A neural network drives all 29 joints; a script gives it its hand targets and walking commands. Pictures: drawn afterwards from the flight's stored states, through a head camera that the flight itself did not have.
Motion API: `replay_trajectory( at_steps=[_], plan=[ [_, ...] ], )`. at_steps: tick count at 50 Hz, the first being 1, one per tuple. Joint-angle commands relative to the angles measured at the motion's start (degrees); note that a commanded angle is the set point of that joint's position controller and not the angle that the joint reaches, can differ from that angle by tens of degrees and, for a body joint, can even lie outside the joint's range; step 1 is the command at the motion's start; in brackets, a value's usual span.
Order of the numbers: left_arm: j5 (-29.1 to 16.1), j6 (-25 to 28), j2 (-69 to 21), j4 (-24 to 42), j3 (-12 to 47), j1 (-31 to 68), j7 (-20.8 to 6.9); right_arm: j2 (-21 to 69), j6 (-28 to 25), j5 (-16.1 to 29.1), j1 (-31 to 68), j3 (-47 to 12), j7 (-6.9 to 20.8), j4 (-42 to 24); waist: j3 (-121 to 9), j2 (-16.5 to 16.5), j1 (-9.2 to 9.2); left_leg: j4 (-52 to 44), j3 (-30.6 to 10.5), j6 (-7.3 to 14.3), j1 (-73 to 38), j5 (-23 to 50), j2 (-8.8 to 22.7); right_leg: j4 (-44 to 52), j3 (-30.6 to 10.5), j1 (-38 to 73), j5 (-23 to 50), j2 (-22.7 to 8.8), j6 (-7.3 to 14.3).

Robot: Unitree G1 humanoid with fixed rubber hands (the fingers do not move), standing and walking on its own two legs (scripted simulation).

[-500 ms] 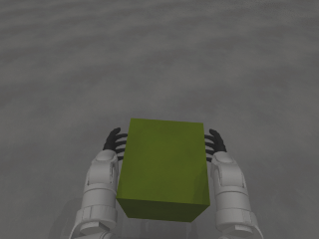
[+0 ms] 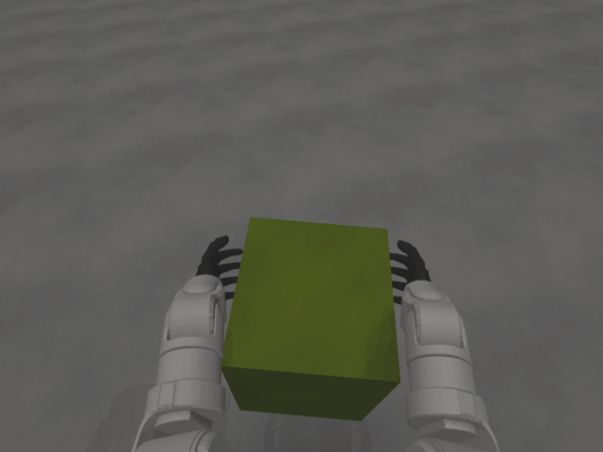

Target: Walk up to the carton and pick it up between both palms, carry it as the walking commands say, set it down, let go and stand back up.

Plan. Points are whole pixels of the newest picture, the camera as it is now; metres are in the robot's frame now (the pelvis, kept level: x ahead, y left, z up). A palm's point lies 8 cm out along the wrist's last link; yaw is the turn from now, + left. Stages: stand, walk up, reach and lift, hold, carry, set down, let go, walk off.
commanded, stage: reach and lift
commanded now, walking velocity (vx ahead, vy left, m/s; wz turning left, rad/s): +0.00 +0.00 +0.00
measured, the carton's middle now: (309, 325) +0.31 +0.00 -0.03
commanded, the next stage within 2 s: hold in 0.52 s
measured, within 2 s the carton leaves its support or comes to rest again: neither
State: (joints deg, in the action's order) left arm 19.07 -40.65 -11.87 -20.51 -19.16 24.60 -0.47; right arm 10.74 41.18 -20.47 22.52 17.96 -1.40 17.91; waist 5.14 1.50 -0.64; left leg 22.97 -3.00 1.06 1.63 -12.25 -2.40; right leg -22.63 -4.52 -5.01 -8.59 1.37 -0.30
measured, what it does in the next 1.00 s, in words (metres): stands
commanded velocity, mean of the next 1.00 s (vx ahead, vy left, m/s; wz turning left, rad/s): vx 0.00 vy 0.00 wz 0.00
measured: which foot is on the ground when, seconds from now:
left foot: down 0.00-1.00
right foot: down 0.00-1.00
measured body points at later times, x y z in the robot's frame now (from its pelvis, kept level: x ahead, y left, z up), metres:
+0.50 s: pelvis +0.01 -0.01 +0.00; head -0.02 -0.02 +0.45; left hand +0.32 +0.14 +0.05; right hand +0.33 -0.15 +0.04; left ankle +0.02 +0.11 -0.74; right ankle +0.05 -0.12 -0.74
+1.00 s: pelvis +0.01 +0.00 +0.00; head -0.04 -0.01 +0.45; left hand +0.31 +0.14 +0.05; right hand +0.31 -0.15 +0.04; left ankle +0.02 +0.11 -0.74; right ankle +0.05 -0.12 -0.74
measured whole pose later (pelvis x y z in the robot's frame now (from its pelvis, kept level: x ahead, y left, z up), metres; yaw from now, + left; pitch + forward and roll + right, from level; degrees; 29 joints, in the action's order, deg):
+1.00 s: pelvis +0.01 +0.00 +0.00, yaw +0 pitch -10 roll +0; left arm 16.9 -43.2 -9.9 -16.6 -14.0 19.3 -0.5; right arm 9.0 43.8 -17.5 16.4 12.2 -0.7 13.7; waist 3.7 1.5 -0.2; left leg 23.0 -3.4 0.9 0.4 -13.0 -2.2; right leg -22.2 -4.2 -3.5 -9.2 1.6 -0.1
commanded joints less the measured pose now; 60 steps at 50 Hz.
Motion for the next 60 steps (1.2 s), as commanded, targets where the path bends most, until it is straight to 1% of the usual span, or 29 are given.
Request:
replay_trajectory(
  at_steps=[1, 5, 7, 8, 13, 14, 15, 16, 17, 24, 29, 31, 32, 33, 34, 35, 36, 37, 38, 43, 44, 46, 51, 53, 54, 56, 57, 58, 60],
  plan=[
    [-12.8, 1.5, -50.1, -2.8, 27.8, 25.0, -11.7, 51.8, -1.6, 15.9, 30.5, -30.1, 13.6, 1.3, -17.1, -2.4, 0.13, -5.0, -3.0, 0.3, 0.9, 5.2, 0.4, 2.7, -1.2, 5.7, 1.5, 2.4, 1.3],
    [-13.3, 1.2, -53.2, -1.6, 29.3, 27.7, -12.2, 52.2, -1.9, 15.1, 30.9, -28.9, 14.4, 2.9, -16.8, 1.8, 1.30, -5.3, -3.0, 0.0, 3.0, 3.0, -0.3, 2.4, -0.8, 6.4, 1.0, 2.4, 1.3],
    [-15.2, 2.2, -51.9, 1.6, 30.7, 28.0, -11.9, 56.5, -2.5, 17.9, 34.7, -32.4, 14.4, -0.3, -19.7, -3.7, -1.97, -4.6, -3.4, 0.4, 3.7, 6.4, 0.2, 1.2, -0.7, 9.0, 5.2, 2.9, 0.7],
    [-14.2, 2.0, -51.7, 0.5, 30.6, 24.6, -12.0, 53.9, -2.3, 17.8, 31.4, -32.4, 14.0, -1.0, -20.8, 0.1, -1.51, -4.3, -2.7, 0.0, 2.3, 10.6, -0.5, 2.0, -1.7, 10.7, 8.4, 1.9, 1.2],
    [-14.3, 0.2, -50.1, -1.2, 29.5, 20.4, -12.1, 53.2, -0.6, 16.7, 27.7, -31.7, 13.3, 0.6, -18.6, -2.4, -0.88, -5.2, -1.9, 0.5, 0.5, 5.7, -0.9, 3.5, -1.6, 9.2, 4.5, 1.6, 0.4],
    [-12.8, 0.9, -49.1, 2.0, 30.0, 21.7, -12.3, 53.0, -1.1, 16.1, 26.3, -30.2, 13.3, 1.8, -15.8, 1.2, -1.19, -5.4, -2.5, 0.2, 2.5, 8.0, -0.7, 3.4, -1.2, 7.1, 5.0, 2.0, 1.0],
    [-14.4, 0.9, -49.7, 1.9, 30.8, 24.0, -12.5, 53.4, -0.7, 16.4, 25.7, -30.9, 13.4, 1.1, -18.5, -0.7, 1.05, -4.7, -2.2, 0.4, -0.2, 6.8, -0.9, 2.9, -2.2, 6.3, 5.1, 1.4, 0.7],
    [-14.3, 0.7, -49.9, 2.2, 30.4, 24.3, -12.7, 54.6, -1.0, 17.2, 27.3, -31.3, 13.6, 0.4, -19.3, 0.3, -1.09, -5.7, -2.3, 0.0, 1.2, 4.6, -0.8, 2.9, -1.8, 8.4, 3.2, 2.0, 0.8],
    [-14.7, 0.7, -49.4, 1.5, 30.1, 22.6, -12.2, 55.9, -0.5, 16.4, 26.1, -31.8, 13.3, 1.8, -15.5, -4.8, -0.39, -5.5, -2.6, 0.9, 1.1, 5.3, -0.7, 3.5, -1.1, 7.9, 3.8, 2.5, 0.5],
    [-14.4, -0.4, -49.4, 5.2, 32.2, 20.3, -12.1, 54.3, -0.5, 18.2, 24.2, -33.8, 13.0, -4.3, -18.3, 1.2, -0.81, -5.4, -1.7, -0.2, 2.1, 8.1, -2.1, 3.0, -1.7, 10.1, 8.3, 2.4, 0.4],
    [-15.7, 0.2, -50.5, 6.1, 33.0, 16.9, -12.4, 55.1, -0.7, 19.9, 25.0, -36.1, 12.9, -6.7, -20.8, -0.7, -1.88, -4.7, -2.5, 0.3, 0.6, 11.7, -1.7, 2.0, -1.4, 11.3, 11.3, 2.5, 0.3],
    [-16.3, 0.3, -49.4, 6.4, 33.2, 18.1, -12.3, 53.0, -0.4, 17.7, 20.5, -34.8, 12.6, -6.2, -20.6, -4.4, 0.57, -4.7, -2.7, -0.2, -1.2, 13.1, -1.5, 2.9, -1.6, 8.2, 11.4, 2.8, 0.2],
    [-15.2, -0.7, -49.3, 5.2, 32.7, 16.2, -12.2, 52.1, -0.2, 18.3, 20.3, -34.5, 12.4, -6.3, -20.0, 0.0, -1.20, -4.5, -1.6, -0.5, 0.3, 10.5, -2.3, 3.7, -2.4, 11.7, 11.6, 1.5, 0.4],
    [-15.9, -0.2, -48.3, 5.4, 32.1, 16.4, -12.4, 53.4, -0.2, 19.4, 23.5, -35.5, 12.5, -6.2, -18.5, -3.4, -1.78, -4.9, -2.1, 0.2, 1.4, 6.7, -1.7, 3.5, -1.9, 10.9, 6.6, 2.3, -0.3],
    [-15.7, -0.1, -47.7, 5.9, 32.8, 19.7, -12.6, 52.9, -0.6, 18.6, 20.8, -34.1, 12.9, -4.7, -17.2, 0.3, 0.70, -6.2, -1.2, -0.4, 1.1, 4.8, -2.2, 4.5, -1.7, 8.3, 5.1, 2.7, 0.6],
    [-15.0, -0.2, -49.0, 5.5, 31.9, 16.7, -12.6, 53.1, -0.5, 17.9, 22.0, -33.3, 12.8, -5.8, -16.6, -4.5, -1.39, -5.3, -2.4, 0.2, 2.1, 9.0, -0.9, 3.5, -1.1, 9.0, 6.8, 2.8, 0.3],
    [-14.9, -0.3, -49.4, 5.1, 32.5, 16.2, -12.7, 51.9, -1.1, 18.9, 22.9, -34.5, 13.0, -8.5, -16.3, 2.2, 0.06, -4.5, -1.4, -0.5, 3.4, 6.1, -2.0, 3.7, -1.9, 9.3, 5.7, 1.7, 0.6],
    [-15.8, -0.3, -51.3, 4.6, 33.3, 15.2, -12.5, 52.7, -0.4, 19.5, 23.4, -36.3, 12.9, -8.4, -17.4, -4.4, -0.89, -4.5, -2.2, 0.1, 1.1, 10.8, -0.6, 3.3, -1.1, 9.1, 8.1, 2.2, 0.4],
    [-15.2, -0.4, -49.9, 5.6, 32.6, 14.9, -12.3, 53.0, -0.4, 19.9, 21.9, -35.0, 13.4, -7.6, -16.0, -0.1, -0.73, -5.8, -2.1, -0.3, 2.3, 10.4, -1.1, 3.4, -1.1, 8.8, 8.8, 2.8, 0.9],
    [-16.1, -0.7, -51.3, 5.6, 33.0, 16.6, -12.5, 51.6, 0.3, 18.0, 19.2, -34.8, 13.2, -6.5, -17.1, -3.1, 0.99, -4.9, -3.2, -0.5, 1.2, 11.8, -0.6, 2.7, -1.2, 8.8, 8.7, 3.3, 0.8],
    [-16.2, -0.7, -50.9, 6.1, 34.3, 18.2, -12.5, 51.3, 0.2, 18.4, 19.1, -34.1, 13.3, -4.7, -17.2, 2.1, 1.20, -5.3, -2.2, -1.1, 1.8, 7.9, -1.1, 3.2, -2.0, 8.5, 5.5, 2.5, 1.2],
    [-15.3, -0.9, -51.1, 5.4, 33.4, 15.9, -11.9, 50.6, -0.6, 18.7, 23.6, -34.6, 13.7, -9.3, -17.8, -2.5, 0.89, -4.9, -2.4, -0.6, 1.7, 7.8, -0.7, 3.2, -0.9, 8.1, 4.3, 2.6, 1.1],
    [-16.0, -0.6, -51.9, 4.3, 33.2, 18.0, -12.0, 51.5, 0.1, 19.5, 25.5, -35.7, 13.8, -8.8, -15.5, -2.6, 0.34, -5.5, -2.9, -0.4, 3.1, 6.2, 0.0, 2.2, -0.5, 6.9, 2.6, 2.7, 0.7],
    [-15.6, -0.8, -51.3, 7.7, 34.2, 17.9, -11.8, 51.1, 0.2, 19.3, 21.6, -34.9, 13.8, -7.1, -16.2, 2.3, -0.31, -5.3, -2.8, -0.7, 2.4, 7.6, -0.4, 2.2, -0.7, 6.9, 3.5, 3.2, 1.4],
    [-15.7, -0.9, -52.2, 4.9, 33.9, 15.5, -11.5, 51.2, 0.5, 19.1, 21.3, -36.0, 13.9, -7.1, -14.8, -1.1, -0.13, -4.5, -3.8, 0.2, 2.5, 8.2, 0.0, 1.8, -1.1, 6.7, 4.5, 3.1, 1.1],
    [-16.1, -1.1, -52.4, 5.4, 34.1, 16.0, -11.2, 50.5, 0.0, 19.6, 23.8, -34.6, 14.3, -7.4, -18.2, 0.9, -0.24, -5.1, -2.6, -0.8, 2.5, 7.3, -0.5, 2.4, -1.1, 9.4, 2.8, 2.6, 1.1],
    [-16.3, -0.6, -49.6, 8.4, 33.5, 18.5, -11.2, 51.6, 0.5, 19.1, 22.9, -35.4, 14.4, -6.7, -13.7, -4.3, -1.03, -6.2, -2.7, 0.1, 3.4, 4.6, -0.6, 2.8, 0.2, 6.4, 1.5, 4.0, 0.6],
    [-15.2, -1.2, -51.1, 4.1, 32.6, 16.6, -11.1, 51.2, 0.6, 19.4, 23.5, -36.0, 14.2, -6.4, -13.8, 0.5, -0.02, -5.4, -2.5, -0.2, 3.8, 3.8, -0.5, 2.0, -0.7, 8.4, 2.2, 2.5, 1.3],
    [-15.0, -1.2, -51.3, 2.7, 32.0, 16.0, -11.3, 49.1, 0.5, 17.6, 20.3, -33.0, 13.7, -5.2, -13.1, 1.5, 0.95, -5.0, -2.3, -0.2, 1.5, 4.1, -0.9, 3.5, -1.5, 5.5, 2.3, 2.0, 1.4]
  ],
)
